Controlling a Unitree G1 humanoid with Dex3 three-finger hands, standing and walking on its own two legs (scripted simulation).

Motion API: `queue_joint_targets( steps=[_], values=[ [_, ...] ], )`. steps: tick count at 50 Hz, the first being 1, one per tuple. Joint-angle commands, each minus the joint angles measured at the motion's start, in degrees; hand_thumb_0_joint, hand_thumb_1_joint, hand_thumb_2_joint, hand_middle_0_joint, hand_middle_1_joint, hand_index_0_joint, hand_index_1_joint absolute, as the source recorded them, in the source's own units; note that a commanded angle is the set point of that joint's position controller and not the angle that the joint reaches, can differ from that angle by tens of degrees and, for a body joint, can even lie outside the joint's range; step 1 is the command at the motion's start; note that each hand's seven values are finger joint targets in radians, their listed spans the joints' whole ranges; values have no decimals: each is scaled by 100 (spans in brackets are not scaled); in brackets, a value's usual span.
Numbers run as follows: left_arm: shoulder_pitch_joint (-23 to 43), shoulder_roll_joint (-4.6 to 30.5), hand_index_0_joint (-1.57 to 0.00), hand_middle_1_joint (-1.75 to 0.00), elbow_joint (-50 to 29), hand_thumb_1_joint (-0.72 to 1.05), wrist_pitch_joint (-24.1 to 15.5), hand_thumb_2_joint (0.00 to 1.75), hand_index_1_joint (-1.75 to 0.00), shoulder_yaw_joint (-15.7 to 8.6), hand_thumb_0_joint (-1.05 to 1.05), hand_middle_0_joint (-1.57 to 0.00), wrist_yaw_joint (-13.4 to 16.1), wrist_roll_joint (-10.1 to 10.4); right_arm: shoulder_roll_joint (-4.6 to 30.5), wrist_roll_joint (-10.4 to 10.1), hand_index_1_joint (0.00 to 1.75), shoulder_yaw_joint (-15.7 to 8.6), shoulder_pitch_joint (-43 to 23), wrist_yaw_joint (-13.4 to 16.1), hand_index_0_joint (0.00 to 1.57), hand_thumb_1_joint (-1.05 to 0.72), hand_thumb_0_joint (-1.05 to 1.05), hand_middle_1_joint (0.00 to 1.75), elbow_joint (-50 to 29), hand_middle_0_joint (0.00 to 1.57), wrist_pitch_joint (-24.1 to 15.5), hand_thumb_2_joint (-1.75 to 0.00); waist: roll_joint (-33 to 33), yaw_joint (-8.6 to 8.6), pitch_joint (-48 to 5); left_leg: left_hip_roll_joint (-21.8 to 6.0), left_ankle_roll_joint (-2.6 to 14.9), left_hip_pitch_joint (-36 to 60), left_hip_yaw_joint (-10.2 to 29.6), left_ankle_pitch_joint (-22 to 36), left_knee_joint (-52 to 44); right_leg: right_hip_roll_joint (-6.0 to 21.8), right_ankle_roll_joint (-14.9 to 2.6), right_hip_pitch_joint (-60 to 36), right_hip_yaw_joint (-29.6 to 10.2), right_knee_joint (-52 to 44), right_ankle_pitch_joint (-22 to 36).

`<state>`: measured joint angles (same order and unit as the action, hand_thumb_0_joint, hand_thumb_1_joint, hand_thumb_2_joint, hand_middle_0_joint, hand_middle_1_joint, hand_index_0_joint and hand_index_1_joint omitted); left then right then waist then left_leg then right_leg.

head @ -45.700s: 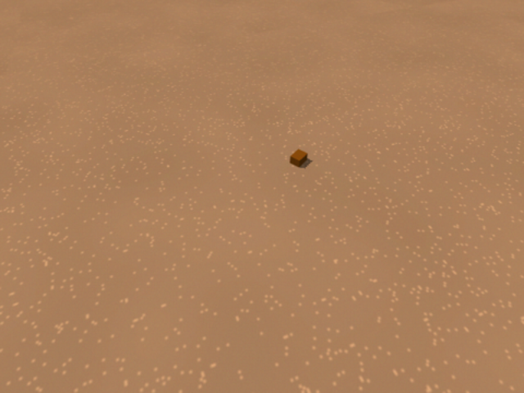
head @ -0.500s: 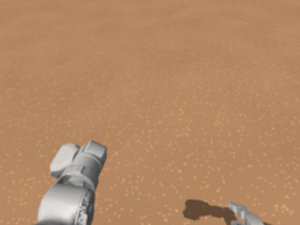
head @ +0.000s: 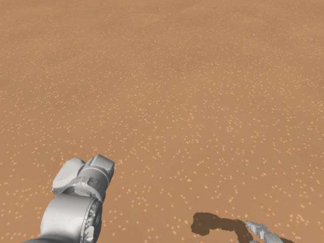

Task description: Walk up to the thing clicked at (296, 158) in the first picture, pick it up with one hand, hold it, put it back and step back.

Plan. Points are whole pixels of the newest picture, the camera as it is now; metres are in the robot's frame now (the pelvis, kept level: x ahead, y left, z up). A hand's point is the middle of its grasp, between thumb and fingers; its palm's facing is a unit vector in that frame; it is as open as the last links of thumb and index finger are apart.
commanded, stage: crouch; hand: left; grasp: from above
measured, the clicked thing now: (83, 192) +0.30 +0.24 -0.08
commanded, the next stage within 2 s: lower in 1.68 s
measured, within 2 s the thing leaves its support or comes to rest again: neither
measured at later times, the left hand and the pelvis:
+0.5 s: hand (103, 205) +0.34 +0.24 -0.27, palm faces -0.08 -0.43 -0.90, open 9.2 cm; pelvis -0.06 +0.01 -0.15, yaw -2 degrees
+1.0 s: hand (113, 210) +0.38 +0.25 -0.45, palm faces -0.05 -0.48 -0.88, open 9.0 cm; pelvis -0.09 +0.02 -0.33, yaw -4 degrees
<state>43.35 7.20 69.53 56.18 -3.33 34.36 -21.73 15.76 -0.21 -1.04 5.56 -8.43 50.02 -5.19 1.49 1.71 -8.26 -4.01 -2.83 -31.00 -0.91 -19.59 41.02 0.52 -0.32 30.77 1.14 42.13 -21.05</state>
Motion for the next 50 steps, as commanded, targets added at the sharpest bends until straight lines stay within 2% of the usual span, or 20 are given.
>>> queue_joint_targets(
  steps=[1, 4, 7, 8, 10, 11, 12, 15, 16, 19, 20, 23, 27, 30, 31, 33, 36, 40, 47, 50],
  values=[
    [2244, 961, -100, -64, -296, 71, -459, 73, -64, 36, 0, -99, 235, -446, 782, 27, 30, -307, -51, 46, 20, -85, 0, 30, -395, 20, -336, -89, -493, 239, -1478, 312, 228, 165, -225, 1241, 91, -182, 72, -364, -144, -296, 1889],
    [2346, 1073, -96, -63, -32, 65, -789, 66, -62, -59, 0, -94, 385, -595, 816, 116, 30, -372, 233, 22, 20, -86, 0, 30, -274, 20, -391, -89, -321, 314, -1737, 333, 180, -258, -231, 1274, 571, -182, 51, 41, -184, 169, 1954],
    [2459, 1273, -96, -64, 272, 64, -1043, 67, -63, -239, 0, -95, 676, -773, 806, 213, 30, -387, 417, -5, 20, -86, 0, 30, -263, 20, -419, -89, -177, 264, -1831, 312, 113, -801, -210, 1156, 1043, -233, -11, 663, -200, 663, 1644],
    [2557, 1192, -95, -64, 331, 62, -1125, 67, -63, -283, 0, -94, 782, -747, 795, 266, 30, -392, 456, -30, 20, -87, 0, 30, -282, 20, -441, -89, -135, 327, -1903, 297, 100, -963, -176, 1012, 1191, -240, -33, 862, -181, 822, 1426],
    [2630, 1349, -97, -61, 499, 62, -1312, 67, -61, -533, 0, -96, 979, -700, 806, 408, 30, -410, 398, -70, 20, -87, 0, 30, -324, 20, -480, -89, -40, 287, -1965, 268, 52, -1382, -125, 816, 1548, -262, -77, 1368, -112, 1192, 1016],
    [2651, 1294, -97, -61, 571, 63, -1389, 64, -61, -610, 0, -96, 1065, -649, 814, 466, 30, -422, 403, -88, 20, -87, 0, 30, -326, 20, -477, -89, -36, 291, -2035, 281, 41, -1585, -119, 768, 1752, -259, -80, 1595, -110, 1347, 949],
    [2696, 1245, -99, -60, 604, 64, -1475, 63, -60, -662, 0, -98, 1147, -629, 833, 520, 30, -434, 443, -98, 20, -88, 0, 30, -354, 20, -470, -89, -69, 362, -2182, 274, 38, -1720, -76, 662, 1931, -278, -91, 1834, -78, 1538, 826],
    [3007, 1386, -102, -54, 697, 66, -1681, 63, -55, -797, 0, -103, 1343, -584, 947, 597, 30, -436, 456, -115, 20, -88, 0, 30, -344, 20, -433, -89, 99, 452, -2683, 271, 6, -2212, -15, 689, 2545, -294, -83, 2370, -53, 2073, 908],
    [3092, 1195, -103, -52, 667, 65, -1752, 63, -53, -721, 0, -104, 1364, -549, 953, 613, 30, -439, 443, -119, 20, -88, 0, 30, -361, 20, -419, -89, 62, 525, -2868, 250, -15, -2285, 29, 696, 2736, -309, -89, 2586, 29, 2297, 930],
    [3343, 1593, -104, -50, 725, 63, -1975, 61, -52, -863, 0, -105, 1431, -641, 1082, 679, 30, -418, 624, -123, 20, -88, 0, 30, -242, 20, -375, -90, 237, 641, -3197, 250, -18, -2811, 84, 479, 3322, -331, -116, 3294, 114, 2856, 693],
    [3443, 1634, -104, -48, 706, 63, -2042, 61, -51, -893, 0, -106, 1439, -626, 1114, 702, 30, -427, 676, -125, 20, -89, 0, 30, -188, 20, -372, -90, 231, 683, -3263, 233, -23, -2972, 93, 333, 3476, -313, -110, 3502, 134, 2999, 525],
    [3793, 2153, -103, -43, 874, 59, -2235, 58, -46, -1115, 0, -105, 1450, -748, 1124, 747, 30, -392, 727, -90, 20, -89, 0, 30, -3, 20, -370, -90, 545, 711, -3437, 203, -36, -3473, 142, -182, 3963, -293, -106, 4232, 191, 3459, -79],
    [3970, 2602, -103, -40, 1065, 58, -2384, 59, -45, -1286, 0, -107, 1399, -897, 1130, 800, 30, -324, 936, -101, 20, -89, 0, 30, 71, 20, -320, -90, 762, 793, -3655, 172, -48, -4054, 141, -229, 4643, -275, -99, 4886, 274, 4114, -117],
    [4184, 2839, -103, -36, 1151, 56, -2414, 57, -40, -1431, 0, -107, 1380, -909, 1114, 810, 30, -301, 1038, -145, 20, -90, 0, 30, 88, 20, -315, -90, 696, 915, -3887, 164, 16, -4596, 131, -400, 5204, -269, -48, 5258, 236, 4460, -244],
    [4286, 2920, -104, -34, 1096, 56, -2436, 57, -39, -1483, 0, -108, 1359, -846, 1133, 819, 30, -310, 1084, -165, 20, -90, 0, 30, 68, 20, -308, -90, 812, 897, -3934, 167, 9, -4699, 112, -430, 5351, -266, -53, 5382, 227, 4595, -300],
    [4460, 3056, -103, -33, 1141, 56, -2437, 58, -39, -1521, 0, -108, 1284, -823, 1148, 825, 30, -287, 1094, -213, 20, -90, 0, 30, 72, 20, -298, -90, 947, 976, -4027, 161, 28, -4850, 157, -641, 5554, -260, -59, 5710, 263, 4796, -535],
    [4752, 3013, -103, -31, 1167, 55, -2429, 57, -36, -1486, 0, -108, 1173, -774, 1197, 771, 30, -310, 1131, -299, 20, -90, 0, 30, 68, 20, -294, -90, 1178, 1078, -4138, 151, 33, -4963, 228, -892, 5812, -242, -75, 6223, 348, 5122, -716],
    [5031, 3144, -101, -27, 1177, 53, -2436, 55, -33, -1487, 0, -107, 1061, -749, 1353, 680, 30, -353, 1225, -399, 20, -90, 0, 30, 143, 20, -288, -90, 1333, 1143, -4241, 146, 60, -5267, 288, -1218, 6095, -246, -77, 6720, 428, 5490, -955],
    [4878, 3636, -100, -30, 1561, 55, -2438, 53, -35, -1719, 0, -104, 935, -958, 1382, 679, 30, -304, 1459, -547, 20, -90, 0, 30, 171, 20, -282, -90, 1068, 1242, -4141, 172, 158, -6030, 238, -1017, 6796, -208, -9, 6962, 433, 6132, -681],
    [4845, 3738, -101, -29, 1733, 54, -2443, 49, -34, -1679, 0, -104, 892, -1119, 1384, 683, 30, -304, 1383, -621, 20, -90, 0, 30, 202, 20, -331, -90, 901, 1270, -3883, 216, 248, -6599, 154, -1156, 7111, -255, 14, 7122, 395, 6228, -890]
  ],
)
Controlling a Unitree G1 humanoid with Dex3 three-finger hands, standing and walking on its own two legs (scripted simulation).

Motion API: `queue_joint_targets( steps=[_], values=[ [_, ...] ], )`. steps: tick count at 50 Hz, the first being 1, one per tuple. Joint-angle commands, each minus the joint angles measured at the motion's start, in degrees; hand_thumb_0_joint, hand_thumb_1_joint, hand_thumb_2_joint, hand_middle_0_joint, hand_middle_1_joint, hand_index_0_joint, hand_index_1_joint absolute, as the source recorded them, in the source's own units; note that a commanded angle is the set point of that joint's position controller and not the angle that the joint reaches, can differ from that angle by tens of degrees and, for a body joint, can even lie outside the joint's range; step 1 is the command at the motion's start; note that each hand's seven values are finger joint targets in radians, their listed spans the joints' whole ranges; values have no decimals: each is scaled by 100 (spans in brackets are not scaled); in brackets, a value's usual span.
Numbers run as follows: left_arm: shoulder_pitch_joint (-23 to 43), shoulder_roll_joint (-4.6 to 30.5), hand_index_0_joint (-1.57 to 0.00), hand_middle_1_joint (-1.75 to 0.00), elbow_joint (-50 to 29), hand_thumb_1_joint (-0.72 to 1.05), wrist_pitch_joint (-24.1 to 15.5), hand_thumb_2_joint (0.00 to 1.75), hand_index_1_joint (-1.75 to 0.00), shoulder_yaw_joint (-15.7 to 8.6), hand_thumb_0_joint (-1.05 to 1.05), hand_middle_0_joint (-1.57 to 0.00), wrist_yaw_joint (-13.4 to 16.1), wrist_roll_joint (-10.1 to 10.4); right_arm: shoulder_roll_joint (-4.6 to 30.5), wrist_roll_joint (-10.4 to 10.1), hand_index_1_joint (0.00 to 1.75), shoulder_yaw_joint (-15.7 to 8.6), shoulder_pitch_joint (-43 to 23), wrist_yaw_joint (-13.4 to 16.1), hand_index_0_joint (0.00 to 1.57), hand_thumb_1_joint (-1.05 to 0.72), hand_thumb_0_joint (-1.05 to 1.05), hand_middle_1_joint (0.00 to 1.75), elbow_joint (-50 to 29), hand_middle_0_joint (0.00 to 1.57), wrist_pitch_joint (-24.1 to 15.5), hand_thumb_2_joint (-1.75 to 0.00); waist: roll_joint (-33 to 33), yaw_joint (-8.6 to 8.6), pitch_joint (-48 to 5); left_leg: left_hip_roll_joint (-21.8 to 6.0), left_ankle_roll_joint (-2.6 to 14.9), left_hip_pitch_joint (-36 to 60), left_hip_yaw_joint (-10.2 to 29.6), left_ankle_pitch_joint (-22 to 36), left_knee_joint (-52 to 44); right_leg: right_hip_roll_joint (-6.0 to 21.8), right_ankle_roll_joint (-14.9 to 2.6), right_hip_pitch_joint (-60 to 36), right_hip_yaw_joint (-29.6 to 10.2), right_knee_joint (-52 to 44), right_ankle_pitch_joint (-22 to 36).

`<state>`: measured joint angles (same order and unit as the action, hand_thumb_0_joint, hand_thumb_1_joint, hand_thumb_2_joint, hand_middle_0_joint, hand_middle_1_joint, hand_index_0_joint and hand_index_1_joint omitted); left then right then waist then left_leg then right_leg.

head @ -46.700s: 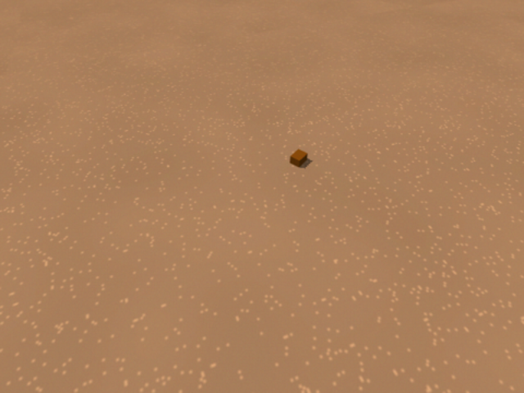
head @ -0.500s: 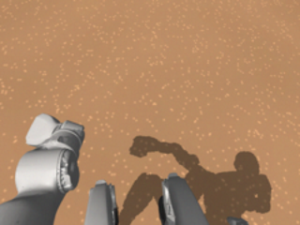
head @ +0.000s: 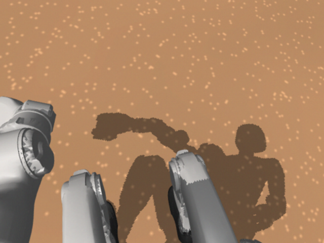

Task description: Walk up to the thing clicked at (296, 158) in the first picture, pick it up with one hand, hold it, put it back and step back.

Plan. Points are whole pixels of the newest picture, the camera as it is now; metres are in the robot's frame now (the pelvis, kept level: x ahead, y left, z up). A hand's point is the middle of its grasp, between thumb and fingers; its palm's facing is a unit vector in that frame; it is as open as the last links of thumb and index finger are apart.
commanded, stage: crouch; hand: left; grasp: from above
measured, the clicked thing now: (32, 127) +0.45 +0.27 -0.16
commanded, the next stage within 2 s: lower in 0.68 s
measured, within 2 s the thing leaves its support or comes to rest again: neither
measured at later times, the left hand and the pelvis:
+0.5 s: hand (38, 127) +0.47 +0.28 -0.21, palm faces -0.02 -0.46 -0.89, open 9.0 cm; pelvis +0.00 +0.00 -0.07, yaw -2 degrees
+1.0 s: hand (40, 131) +0.47 +0.29 -0.25, palm faces -0.07 -0.46 -0.89, open 9.0 cm; pelvis +0.00 +0.00 -0.09, yaw -4 degrees
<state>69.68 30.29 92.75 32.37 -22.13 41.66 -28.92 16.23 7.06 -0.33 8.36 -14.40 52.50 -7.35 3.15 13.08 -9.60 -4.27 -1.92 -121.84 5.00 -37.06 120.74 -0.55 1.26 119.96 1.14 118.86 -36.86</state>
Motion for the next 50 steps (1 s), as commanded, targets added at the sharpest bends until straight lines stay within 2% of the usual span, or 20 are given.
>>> queue_joint_targets(
  steps=[1, 6, 7, 12, 17, 18, 20, 21, 22, 23, 24, 28, 30, 31, 33, 37, 40, 43, 46, 50],
  values=[
    [2153, 1473, -100, -30, -519, 53, -83, 52, -34, 182, 0, -104, 139, -438, 1332, -44, 30, -365, 1102, -37, 20, -90, 0, 30, -22, 20, -135, -90, 722, 148, -3636, 235, 169, 2397, -405, 562, -810, -144, -133, -1650, 418, -1368, 662],
    [2106, 1674, -102, -30, -377, 56, -85, 48, -34, 48, 0, -105, 125, -566, 1365, -26, 30, -354, 1285, -144, 20, -91, 0, 30, -89, 20, -195, -90, 778, 140, -3688, 223, 182, 2128, -455, 817, -507, -164, -107, -1784, 447, -1017, 1054],
    [2171, 1712, -105, -32, -367, 60, -89, 48, -35, 55, 0, -107, 132, -608, 1369, -15, 30, -355, 1221, -164, 20, -91, 0, 30, -76, 20, -216, -90, 845, 152, -3627, 229, 201, 2042, -452, 735, -451, -167, -118, -1687, 453, -972, 957],
    [2367, 1927, -103, -32, -350, 59, -117, 48, -35, -120, 0, -106, 170, -529, 1493, 58, 30, -350, 1318, -255, 20, -91, 0, 30, -42, 20, -277, -90, 880, 282, -3536, 206, 215, 1955, -422, 698, -189, -166, -96, -1621, 543, -761, 970],
    [2518, 2152, -106, -34, -482, 63, -150, 53, -37, -176, 0, -109, 205, -610, 1569, 118, 30, -293, 1280, -347, 20, -91, 0, 30, 17, 20, -315, -90, 1141, 326, -3443, 167, 193, 1993, -367, 707, -15, -146, -86, -1529, 670, -526, 1031],
    [2555, 2194, -108, -34, -496, 65, -183, 56, -39, -244, 0, -112, 224, -627, 1556, 102, 30, -277, 1379, -357, 20, -91, 0, 30, -7, 20, -319, -90, 1219, 303, -3626, 156, 175, 1982, -401, 814, 48, -185, -88, -1612, 645, -526, 1154],
    [2579, 2163, -108, -37, -581, 66, -185, 58, -41, -208, 0, -111, 199, -632, 1524, 155, 30, -224, 1447, -419, 20, -91, 0, 30, -1, 20, -330, -90, 1172, 395, -3556, 153, 161, 2016, -355, 982, 110, -167, -78, -1668, 719, -386, 1340],
    [2472, 2297, -109, -36, -381, 67, -158, 59, -41, -289, 0, -113, 232, -628, 1634, 146, 30, -261, 1365, -402, 20, -91, 0, 30, 35, 20, -336, -90, 1267, 312, -3532, 153, 173, 1970, -355, 860, 127, -155, -79, -1577, 707, -387, 1222],
    [2547, 2218, -110, -38, -461, 69, -138, 58, -42, -188, 0, -113, 197, -628, 1535, 192, 30, -167, 1336, -431, 20, -91, 0, 30, 2, 20, -338, -90, 1206, 444, -3399, 173, 192, 1873, -348, 845, 217, -147, -57, -1578, 744, -369, 1232],
    [2536, 2271, -109, -39, -488, 69, -170, 57, -42, -261, 0, -112, 215, -628, 1586, 181, 30, -185, 1434, -448, 20, -91, 0, 30, 25, 20, -346, -90, 1267, 419, -3446, 156, 173, 1900, -336, 899, 189, -160, -64, -1607, 745, -361, 1273],
    [2499, 2218, -110, -39, -389, 68, -163, 61, -43, -221, 0, -113, 209, -595, 1597, 200, 30, -192, 1402, -467, 20, -91, 0, 30, 11, 20, -328, -90, 1111, 454, -3394, 165, 190, 1781, -342, 898, 220, -178, -45, -1696, 760, -356, 1290],
    [2309, 2388, -110, -43, -407, 70, -146, 62, -46, -210, 0, -113, 145, -660, 1650, 222, 30, -117, 1375, -522, 20, -92, 0, 30, 2, 20, -340, -90, 1318, 422, -3255, 164, 177, 1852, -260, 922, 264, -156, -75, -1549, 838, -203, 1288],
    [2129, 2498, -112, -41, -389, 73, -136, 63, -45, -337, 0, -116, 166, -683, 1701, 195, 30, -114, 1409, -548, 20, -91, 0, 30, -55, 20, -327, -90, 1376, 330, -3292, 151, 164, 1890, -229, 1006, 238, -166, -94, -1561, 837, -173, 1354],
    [2423, 2444, -113, -42, -521, 74, -148, 59, -46, -196, 0, -116, 134, -683, 1677, 252, 30, -79, 1330, -562, 20, -92, 0, 30, -9, 20, -328, -90, 1284, 500, -3118, 169, 210, 1712, -210, 872, 298, -145, -69, -1509, 884, -140, 1284],
    [2219, 2488, -114, -43, -501, 75, -176, 63, -47, -250, 0, -117, 115, -687, 1682, 218, 30, -46, 1434, -605, 20, -92, 0, 30, -61, 20, -329, -90, 1253, 452, -3170, 152, 193, 1727, -216, 1046, 330, -195, -74, -1646, 869, -116, 1433],
    [2123, 2603, -115, -42, -556, 77, -176, 63, -46, -308, 0, -118, 127, -722, 1736, 228, 30, -22, 1378, -640, 20, -92, 0, 30, -90, 20, -336, -90, 1490, 407, -3127, 145, 174, 1877, -142, 966, 315, -160, -108, -1412, 921, -44, 1337],
    [2299, 2581, -113, -40, -558, 74, -218, 65, -45, -171, 0, -117, 77, -772, 1739, 278, 30, 41, 1353, -674, 20, -91, 0, 30, -79, 20, -345, -90, 1385, 567, -2913, 143, 205, 1702, -141, 903, 412, -184, -94, -1428, 947, -21, 1325],
    [2070, 2619, -109, -41, -279, 70, -225, 63, -45, -198, 0, -113, 88, -741, 1792, 267, 30, 69, 1363, -686, 20, -91, 0, 30, -60, 20, -373, -90, 1285, 556, -2807, 161, 239, 1460, -149, 762, 462, -198, -81, -1460, 917, -100, 1160],
    [2168, 2563, -109, -39, -107, 69, -285, 62, -43, -130, 0, -112, 107, -693, 1816, 309, 30, 144, 1386, -691, 20, -91, 0, 30, -77, 20, -391, -90, 1303, 654, -2668, 133, 207, 1554, -78, 701, 449, -223, -113, -1360, 958, -84, 1070],
    [2314, 2785, -108, -43, -51, 68, -375, 67, -47, -117, 0, -111, 206, -769, 1910, 350, 30, 207, 1355, -702, 20, -91, 0, 30, -58, 20, -443, -90, 1344, 692, -2619, 144, 222, 1428, -44, 626, 472, -233, -114, -1490, 988, -62, 1016]
  ],
)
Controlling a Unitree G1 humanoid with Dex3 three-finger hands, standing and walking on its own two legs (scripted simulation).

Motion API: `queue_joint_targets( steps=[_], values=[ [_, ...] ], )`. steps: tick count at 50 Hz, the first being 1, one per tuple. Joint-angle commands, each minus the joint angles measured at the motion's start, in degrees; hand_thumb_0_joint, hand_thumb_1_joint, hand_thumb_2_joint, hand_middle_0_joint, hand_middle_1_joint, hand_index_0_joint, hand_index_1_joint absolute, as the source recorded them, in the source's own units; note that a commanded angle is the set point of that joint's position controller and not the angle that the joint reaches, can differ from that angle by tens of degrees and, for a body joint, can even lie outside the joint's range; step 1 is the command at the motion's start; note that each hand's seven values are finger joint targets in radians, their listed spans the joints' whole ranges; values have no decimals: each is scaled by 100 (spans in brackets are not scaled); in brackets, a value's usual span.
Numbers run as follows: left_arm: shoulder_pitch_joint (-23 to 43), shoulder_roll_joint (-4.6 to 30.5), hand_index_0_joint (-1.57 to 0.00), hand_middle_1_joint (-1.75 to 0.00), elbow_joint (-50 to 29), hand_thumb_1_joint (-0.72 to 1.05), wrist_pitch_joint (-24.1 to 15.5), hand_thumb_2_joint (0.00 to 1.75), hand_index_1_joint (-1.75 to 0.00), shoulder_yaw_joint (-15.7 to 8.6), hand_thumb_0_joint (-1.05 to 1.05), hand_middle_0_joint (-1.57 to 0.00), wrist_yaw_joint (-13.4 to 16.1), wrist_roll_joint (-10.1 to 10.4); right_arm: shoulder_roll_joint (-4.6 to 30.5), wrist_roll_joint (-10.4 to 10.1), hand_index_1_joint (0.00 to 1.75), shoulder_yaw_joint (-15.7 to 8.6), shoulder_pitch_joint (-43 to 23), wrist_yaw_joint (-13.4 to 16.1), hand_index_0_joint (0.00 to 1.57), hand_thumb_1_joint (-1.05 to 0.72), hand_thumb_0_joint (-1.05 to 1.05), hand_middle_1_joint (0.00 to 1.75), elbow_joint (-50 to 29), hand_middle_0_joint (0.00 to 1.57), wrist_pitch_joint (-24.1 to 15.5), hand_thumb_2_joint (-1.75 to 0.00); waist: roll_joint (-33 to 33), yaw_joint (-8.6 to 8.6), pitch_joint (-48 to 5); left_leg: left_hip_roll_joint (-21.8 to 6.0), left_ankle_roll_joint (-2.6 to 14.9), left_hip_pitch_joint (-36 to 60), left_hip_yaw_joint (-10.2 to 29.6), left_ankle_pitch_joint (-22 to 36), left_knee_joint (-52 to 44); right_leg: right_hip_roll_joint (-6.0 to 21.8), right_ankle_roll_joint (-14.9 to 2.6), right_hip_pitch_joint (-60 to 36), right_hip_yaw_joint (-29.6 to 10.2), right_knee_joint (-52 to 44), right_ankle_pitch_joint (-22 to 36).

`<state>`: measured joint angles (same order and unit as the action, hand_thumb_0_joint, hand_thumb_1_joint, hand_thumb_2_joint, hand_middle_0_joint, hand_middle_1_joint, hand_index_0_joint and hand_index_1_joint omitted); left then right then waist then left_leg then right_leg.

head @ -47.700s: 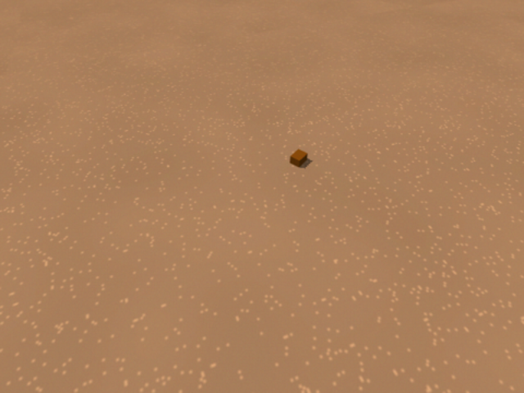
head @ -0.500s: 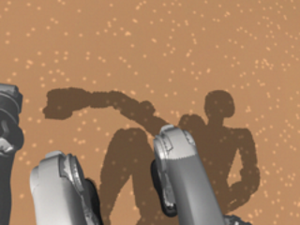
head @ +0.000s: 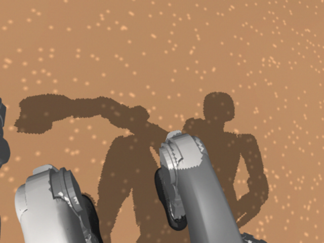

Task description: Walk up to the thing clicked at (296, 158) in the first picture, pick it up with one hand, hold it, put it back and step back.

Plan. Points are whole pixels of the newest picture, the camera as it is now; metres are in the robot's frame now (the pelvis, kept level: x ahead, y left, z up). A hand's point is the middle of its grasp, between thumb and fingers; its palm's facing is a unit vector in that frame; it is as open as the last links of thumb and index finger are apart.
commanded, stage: lower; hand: left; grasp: from above
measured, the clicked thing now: out of the picture +0.44 +0.33 -0.20
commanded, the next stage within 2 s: rest in 0.04 s
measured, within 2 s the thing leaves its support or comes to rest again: rests again in 1.42 s
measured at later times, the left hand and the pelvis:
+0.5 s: hand out of the picture +0.45 +0.31 -0.21, palm faces +0.00 -0.47 -0.88, open 9.0 cm; pelvis +0.00 +0.00 +0.00, yaw -2 degrees
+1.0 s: hand (4, 118) +0.46 +0.30 -0.25, palm faces +0.03 -0.49 -0.87, open 9.0 cm; pelvis +0.00 +0.01 -0.01, yaw -4 degrees
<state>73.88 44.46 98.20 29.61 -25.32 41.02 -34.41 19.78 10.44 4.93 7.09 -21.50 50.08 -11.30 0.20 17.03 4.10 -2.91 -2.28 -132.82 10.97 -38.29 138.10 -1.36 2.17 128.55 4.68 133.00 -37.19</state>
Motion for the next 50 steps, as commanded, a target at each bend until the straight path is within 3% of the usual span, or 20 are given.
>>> queue_joint_targets(
  steps=[1, 4, 5, 7, 9, 14, 18, 26, 31, 36, 42, 46, 50],
  values=[
    [1889, 1325, -107, -44, -543, 68, -108, 66, -48, 231, 0, -110, 255, -182, 1526, 49, 30, -249, 1413, -9, 20, -91, 0, 30, 151, 20, -54, -90, 1580, 362, -3901, 9, 250, 2573, -617, 773, -1237, -132, -206, -2259, 682, -1413, 1077],
    [1839, 1500, -108, -40, -486, 69, -166, 60, -44, 215, 0, -111, 319, -282, 1623, 44, 30, -201, 1402, -15, 20, -91, 0, 30, 156, 20, -106, -90, 1861, 352, -3824, -27, 226, 2859, -535, 706, -1261, -139, -234, -2084, 729, -1400, 1036],
    [1880, 1459, -108, -42, -553, 69, -166, 61, -45, 273, 0, -111, 334, -294, 1624, 96, 30, -182, 1328, -34, 20, -91, 0, 30, 135, 20, -130, -90, 1892, 419, -3714, -16, 214, 2903, -519, 705, -1250, -103, -231, -2029, 785, -1335, 1060],
    [1868, 1566, -106, -42, -457, 67, -194, 61, -45, 176, 0, -109, 412, -288, 1709, 69, 30, -172, 1372, -64, 20, -91, 0, 30, 143, 20, -154, -90, 1951, 407, -3751, -28, 221, 2941, -472, 705, -1275, -120, -239, -2060, 809, -1337, 1094],
    [1774, 1541, -107, -33, -428, 64, -217, 64, -39, 169, 0, -112, 465, -202, 1728, 93, 30, -139, 1368, -108, 20, -91, 0, 30, 114, 20, -161, -90, 1866, 450, -3772, -35, 231, 2839, -503, 831, -1229, -159, -214, -2352, 800, -1387, 1221],
    [1813, 1528, -107, -33, -344, 66, -221, 60, -38, 147, 0, -112, 609, 26, 1774, 141, 30, 4, 1398, -218, 20, -92, 0, 30, 6, 20, -199, -90, 1814, 585, -3646, -37, 235, 2811, -449, 889, -1146, -144, -187, -2388, 851, -1368, 1350],
    [1794, 1811, -109, -31, -345, 68, -227, 57, -36, 67, 0, -113, 771, 66, 1930, 159, 30, 66, 1357, -295, 20, -92, 0, 30, -40, 20, -211, -90, 1945, 647, -3448, -49, 246, 2944, -380, 884, -1148, -130, -171, -2417, 930, -1333, 1419],
    [1740, 2001, -105, -32, -257, 63, -272, 58, -37, -26, 0, -110, 1023, 307, 2058, 143, 30, 268, 1316, -454, 20, -92, 0, 30, -163, 20, -204, -91, 2048, 746, -3388, -74, 221, 2928, -333, 955, -1057, -183, -158, -2665, 971, -1318, 1598],
    [1644, 2077, -104, -34, -306, 63, -313, 56, -38, 63, 0, -108, 1021, 359, 2145, 118, 30, 366, 1178, -514, 20, -92, 0, 30, -179, 20, -229, -91, 2124, 858, -3049, -70, 246, 2904, -255, 675, -1029, -166, -160, -2443, 1049, -1304, 1398],
    [1553, 1975, -101, -36, -344, 60, -317, 53, -40, 92, 0, -104, 1006, 674, 2258, 78, 30, 437, 1221, -564, 20, -92, 0, 30, -333, 20, -248, -91, 2091, 958, -3059, -73, 237, 2982, -172, 826, -943, -170, -138, -2541, 1096, -1217, 1584],
    [1579, 2086, -104, -40, -464, 65, -324, 57, -43, 132, 0, -107, 1028, 791, 2265, 76, 30, 567, 1225, -607, 20, -92, 0, 30, -482, 20, -224, -91, 2062, 992, -3077, -48, 257, 2892, -157, 966, -853, -162, -124, -2706, 1099, -1136, 1731],
    [1576, 2233, -101, -41, -443, 62, -333, 61, -45, 107, 0, -104, 1039, 748, 2306, 34, 30, 617, 1181, -597, 20, -92, 0, 30, -430, 20, -207, -91, 2215, 970, -3056, -68, 223, 2907, -175, 931, -870, -189, -148, -2708, 1111, -1142, 1745],
    [1461, 2134, -101, -41, -494, 63, -327, 56, -44, 210, 0, -103, 1002, 856, 2310, 34, 30, 663, 1134, -622, 20, -92, 0, 30, -600, 20, -190, -91, 2164, 1039, -3000, -35, 246, 2951, -159, 938, -786, -189, -145, -2668, 1155, -1056, 1719]
  ],
)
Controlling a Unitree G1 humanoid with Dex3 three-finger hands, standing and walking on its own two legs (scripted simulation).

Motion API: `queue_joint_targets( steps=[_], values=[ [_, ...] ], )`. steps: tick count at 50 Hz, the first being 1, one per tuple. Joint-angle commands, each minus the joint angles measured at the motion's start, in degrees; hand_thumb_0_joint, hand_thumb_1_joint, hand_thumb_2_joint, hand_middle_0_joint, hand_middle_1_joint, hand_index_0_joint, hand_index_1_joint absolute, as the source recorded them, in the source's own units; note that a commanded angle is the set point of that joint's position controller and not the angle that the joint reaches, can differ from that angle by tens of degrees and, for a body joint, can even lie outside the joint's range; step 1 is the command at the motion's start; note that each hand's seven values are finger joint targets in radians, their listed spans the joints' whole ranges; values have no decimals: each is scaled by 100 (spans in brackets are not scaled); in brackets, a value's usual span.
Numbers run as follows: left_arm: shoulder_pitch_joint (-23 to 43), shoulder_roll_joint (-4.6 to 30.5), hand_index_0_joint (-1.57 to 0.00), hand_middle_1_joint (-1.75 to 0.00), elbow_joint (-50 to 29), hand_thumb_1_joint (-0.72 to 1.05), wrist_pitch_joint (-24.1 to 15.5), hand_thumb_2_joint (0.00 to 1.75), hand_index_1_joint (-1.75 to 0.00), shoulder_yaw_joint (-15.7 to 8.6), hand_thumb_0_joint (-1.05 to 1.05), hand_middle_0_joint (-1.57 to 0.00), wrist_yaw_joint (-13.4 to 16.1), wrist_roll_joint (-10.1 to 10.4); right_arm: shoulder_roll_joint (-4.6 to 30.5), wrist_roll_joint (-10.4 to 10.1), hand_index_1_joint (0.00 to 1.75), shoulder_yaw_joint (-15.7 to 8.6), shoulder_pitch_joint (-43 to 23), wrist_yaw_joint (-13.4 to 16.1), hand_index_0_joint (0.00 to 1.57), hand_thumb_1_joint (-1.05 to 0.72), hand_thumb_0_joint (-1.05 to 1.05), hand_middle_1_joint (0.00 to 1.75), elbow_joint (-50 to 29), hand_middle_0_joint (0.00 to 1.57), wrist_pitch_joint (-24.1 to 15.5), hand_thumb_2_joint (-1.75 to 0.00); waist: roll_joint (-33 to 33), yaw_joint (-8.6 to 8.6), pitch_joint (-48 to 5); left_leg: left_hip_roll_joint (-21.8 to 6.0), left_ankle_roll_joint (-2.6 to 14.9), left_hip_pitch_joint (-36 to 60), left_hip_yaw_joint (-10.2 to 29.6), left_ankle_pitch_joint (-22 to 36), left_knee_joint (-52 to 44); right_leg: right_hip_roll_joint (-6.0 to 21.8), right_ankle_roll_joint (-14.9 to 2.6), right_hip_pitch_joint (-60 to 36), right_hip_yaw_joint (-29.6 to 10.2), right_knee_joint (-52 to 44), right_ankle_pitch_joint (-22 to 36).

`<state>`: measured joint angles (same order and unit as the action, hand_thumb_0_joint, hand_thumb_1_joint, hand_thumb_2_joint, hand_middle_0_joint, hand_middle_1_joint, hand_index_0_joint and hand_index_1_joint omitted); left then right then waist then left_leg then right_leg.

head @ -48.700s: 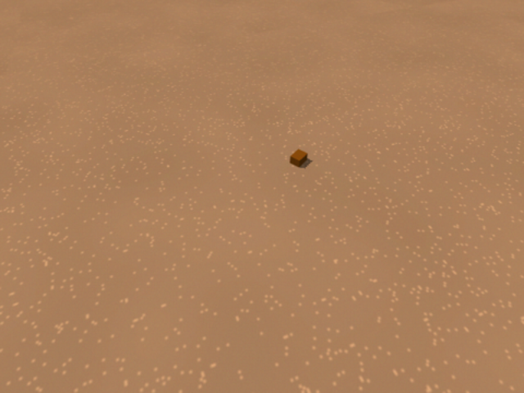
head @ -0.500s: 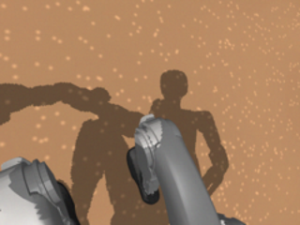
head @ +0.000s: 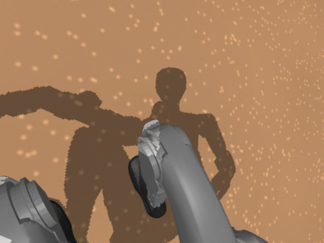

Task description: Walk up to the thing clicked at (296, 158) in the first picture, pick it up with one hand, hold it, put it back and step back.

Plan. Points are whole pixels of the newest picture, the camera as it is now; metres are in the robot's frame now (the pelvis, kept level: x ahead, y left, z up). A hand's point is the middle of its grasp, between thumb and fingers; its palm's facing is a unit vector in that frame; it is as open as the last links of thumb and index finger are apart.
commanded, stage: rest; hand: left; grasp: from above
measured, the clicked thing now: out of the picture +0.43 +0.33 -0.27
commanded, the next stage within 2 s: open in 0.20 s
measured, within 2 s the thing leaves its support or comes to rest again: rests again in 0.42 s
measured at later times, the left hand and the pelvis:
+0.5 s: hand out of the picture +0.43 +0.32 -0.25, palm faces +0.06 -0.50 -0.87, open 9.6 cm; pelvis +0.00 +0.00 +0.00, yaw -1 degrees
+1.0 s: hand out of the picture +0.43 +0.33 -0.24, palm faces +0.06 -0.49 -0.87, open 12.3 cm; pelvis +0.00 +0.00 +0.00, yaw -1 degrees
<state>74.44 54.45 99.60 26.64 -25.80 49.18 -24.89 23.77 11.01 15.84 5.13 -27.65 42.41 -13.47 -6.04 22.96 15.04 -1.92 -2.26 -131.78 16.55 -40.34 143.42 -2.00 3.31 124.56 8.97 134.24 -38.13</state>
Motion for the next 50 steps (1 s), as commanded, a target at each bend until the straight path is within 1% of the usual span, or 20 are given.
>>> queue_joint_targets(
  steps=[1, 4, 6, 8, 9, 10, 15, 16, 17, 19, 22, 23, 27, 28, 29, 34, 42, 46, 47, 50],
  values=[
    [1403, 1203, -101, -41, -654, 63, -21, 56, -44, 257, 0, -103, 174, -128, 1904, -18, 30, -411, 1278, -5, 20, -92, 0, 30, 185, 20, 41, -91, 2789, 422, -4100, -136, 245, 2793, -746, 1120, -1331, -119, -259, -2288, 731, -1204, 1804],
    [1332, 1241, -100, -39, -665, 62, -12, 53, -42, 262, 0, -102, 132, -140, 1923, -53, 30, -397, 1225, -10, 20, -92, 0, 30, 126, 20, 59, -91, 2855, 400, -4005, -159, 245, 2788, -692, 1005, -1365, -104, -289, -2096, 742, -1175, 1704],
    [1323, 1127, -100, -40, -584, 61, -32, 57, -43, 319, 0, -102, 96, -146, 1965, -82, 30, -400, 1293, -6, 20, -92, 0, 30, 123, 20, 61, -91, 2798, 461, -3980, -165, 218, 2772, -671, 1009, -1368, -129, -283, -2094, 763, -1171, 1714],
    [1249, 1209, -99, -40, -571, 60, -46, 57, -43, 305, 0, -102, 120, -249, 1948, -83, 30, -390, 1338, -8, 20, -92, 0, 30, 124, 20, 78, -91, 2823, 397, -3984, -190, 219, 2740, -632, 973, -1394, -160, -327, -2054, 766, -1180, 1663],
    [1176, 1202, -99, -41, -534, 61, -42, 56, -44, 323, 0, -102, 93, -256, 1923, -75, 30, -372, 1346, -2, 20, -92, 0, 30, 67, 20, 87, -91, 2814, 436, -3966, -166, 228, 2734, -639, 1022, -1384, -152, -317, -2103, 752, -1179, 1709],
    [1207, 1133, -99, -41, -532, 60, -57, 57, -45, 298, 0, -101, 101, -179, 1951, -82, 30, -390, 1363, -2, 20, -92, 0, 30, 38, 20, 77, -91, 2859, 415, -3962, -181, 210, 2809, -606, 1062, -1393, -153, -324, -2060, 759, -1142, 1703],
    [1221, 1131, -94, -43, -576, 55, -114, 56, -45, 373, 0, -97, 94, -96, 1937, -51, 30, -317, 1350, 17, 20, -92, 0, 30, 77, 20, 31, -91, 2691, 529, -3939, -152, 251, 2695, -664, 1073, -1271, -176, -278, -2190, 769, -1229, 1767],
    [1252, 1067, -86, -46, -561, 47, -131, 57, -48, 394, 0, -89, 80, 31, 1970, -61, 30, -326, 1266, 18, 20, -91, 0, 30, 51, 20, 20, -90, 2696, 519, -3920, -143, 230, 2792, -664, 1082, -1252, -150, -262, -2156, 787, -1165, 1743],
    [1185, 1182, -78, -45, -532, 39, -144, 54, -48, 328, 0, -81, 105, -56, 1972, -65, 30, -301, 1385, 22, 20, -91, 0, 30, 85, 20, 27, -90, 2747, 484, -3956, -173, 242, 2783, -622, 1113, -1277, -174, -294, -2160, 769, -1206, 1778],
    [1265, 1215, -63, -48, -579, 23, -156, 54, -51, 345, 0, -65, 82, -53, 1986, -66, 30, -286, 1389, 27, 20, -91, 0, 30, 105, 20, 21, -90, 2818, 506, -3998, -165, 217, 2793, -654, 1167, -1289, -183, -285, -2244, 766, -1203, 1829],
    [1256, 1390, -54, -54, -559, 4, -169, 56, -56, 316, 0, -56, 76, -128, 1981, -96, 30, -278, 1179, 55, 20, -91, 0, 30, 140, 20, -11, -91, 2862, 429, -3949, -163, 206, 2757, -696, 930, -1350, -161, -295, -2176, 794, -1224, 1637],
    [1206, 1357, -53, -58, -536, 2, -174, 61, -60, 321, 0, -54, 82, -185, 1940, -78, 30, -257, 1296, 51, 20, -91, 0, 30, 122, 20, 14, -91, 2838, 445, -3983, -166, 214, 2724, -684, 994, -1331, -188, -306, -2239, 768, -1247, 1699],
    [1180, 1303, -50, -63, -490, -1, -162, 65, -65, 348, 0, -51, 105, -149, 1953, -68, 30, -279, 1233, 43, 20, -91, 0, 30, 130, 20, -11, -91, 2796, 447, -3935, -163, 223, 2717, -677, 1103, -1310, -172, -284, -2290, 777, -1217, 1785],
    [1193, 1385, -48, -64, -453, -3, -168, 66, -66, 265, 0, -50, 131, -189, 1978, -71, 30, -293, 1308, 45, 20, -91, 0, 30, 177, 20, -3, -91, 2815, 441, -3944, -184, 229, 2712, -643, 1066, -1353, -177, -294, -2265, 791, -1251, 1757],
    [1101, 1226, -47, -65, -411, -5, -157, 68, -67, 320, 0, -49, 121, -136, 1945, -80, 30, -279, 1338, 47, 20, -91, 0, 30, 76, 20, -4, -91, 2745, 468, -3924, -180, 219, 2776, -614, 1104, -1322, -188, -300, -2249, 792, -1219, 1769],
    [1096, 1174, -38, -70, -484, -15, -150, 69, -72, 409, 0, -39, 58, 2, 1971, -71, 30, -294, 1217, 50, 20, -91, 0, 30, 76, 20, -45, -91, 2656, 511, -3765, -158, 261, 2720, -609, 953, -1287, -162, -258, -2113, 809, -1228, 1641],
    [1094, 1306, -28, -81, -510, -26, -174, 77, -83, 394, 0, -29, 63, -101, 1976, -96, 30, -284, 1241, 62, 20, -91, 0, 30, 140, 20, -27, -91, 2744, 463, -3772, -155, 255, 2605, -648, 902, -1339, -173, -285, -2155, 781, -1275, 1645],
    [1117, 1301, -25, -85, -467, -29, -194, 81, -86, 298, 0, -26, 133, -23, 2003, -83, 30, -282, 1248, 64, 20, -91, 0, 30, 104, 20, -52, -91, 2808, 461, -3875, -185, 218, 2868, -541, 972, -1386, -166, -308, -2127, 836, -1188, 1651],
    [1082, 1277, -24, -86, -450, -30, -193, 82, -87, 334, 0, -26, 127, -17, 2011, -88, 30, -271, 1292, 59, 20, -91, 0, 30, 37, 20, -34, -91, 2856, 510, -3853, -174, 222, 2898, -539, 1006, -1361, -159, -311, -2128, 821, -1188, 1682],
    [1082, 1276, -20, -90, -490, -34, -210, 85, -91, 344, 0, -22, 101, 20, 1978, -77, 30, -275, 1204, 76, 20, -91, 0, 30, 80, 20, -28, -91, 2816, 493, -3798, -171, 216, 2885, -556, 964, -1383, -151, -297, -2109, 853, -1153, 1631]
  ],
)
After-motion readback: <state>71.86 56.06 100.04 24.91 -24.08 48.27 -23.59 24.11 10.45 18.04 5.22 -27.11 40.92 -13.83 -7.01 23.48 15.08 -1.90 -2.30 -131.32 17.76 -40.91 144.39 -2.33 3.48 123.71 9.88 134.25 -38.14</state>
